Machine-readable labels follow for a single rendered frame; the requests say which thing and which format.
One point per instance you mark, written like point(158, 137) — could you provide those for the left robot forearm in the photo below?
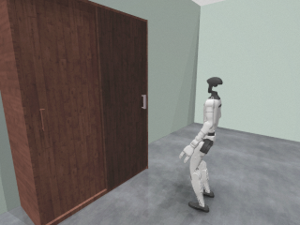
point(204, 131)

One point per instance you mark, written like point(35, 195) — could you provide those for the right robot foot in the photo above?
point(209, 194)

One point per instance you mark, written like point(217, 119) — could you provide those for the handle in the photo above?
point(44, 119)
point(144, 101)

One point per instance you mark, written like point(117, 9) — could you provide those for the robot left hand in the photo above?
point(189, 150)

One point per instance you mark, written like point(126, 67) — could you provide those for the robot left thigh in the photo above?
point(197, 157)

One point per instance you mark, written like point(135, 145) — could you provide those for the left robot upper arm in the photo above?
point(209, 111)

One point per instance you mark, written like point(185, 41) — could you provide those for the wardrobe door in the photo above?
point(122, 66)
point(57, 47)

